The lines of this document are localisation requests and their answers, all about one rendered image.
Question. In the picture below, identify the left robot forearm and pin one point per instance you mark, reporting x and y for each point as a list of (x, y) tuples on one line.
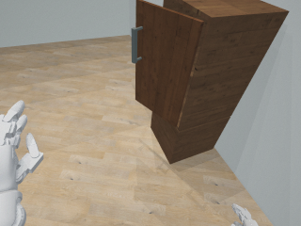
[(11, 211)]

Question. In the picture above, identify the left robot hand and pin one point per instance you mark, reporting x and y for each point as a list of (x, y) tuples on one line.
[(11, 126)]

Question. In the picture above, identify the cupboard door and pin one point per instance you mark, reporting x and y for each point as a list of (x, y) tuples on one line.
[(168, 45)]

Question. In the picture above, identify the handle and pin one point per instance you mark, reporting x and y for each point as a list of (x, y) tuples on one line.
[(134, 44)]

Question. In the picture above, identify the right robot hand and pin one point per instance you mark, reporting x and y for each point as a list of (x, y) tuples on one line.
[(243, 215)]

